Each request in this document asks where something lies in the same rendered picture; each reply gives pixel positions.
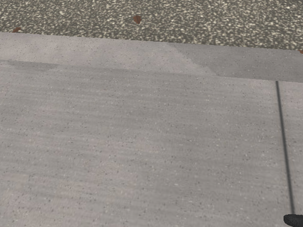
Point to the robot right hand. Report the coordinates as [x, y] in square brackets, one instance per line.
[293, 220]

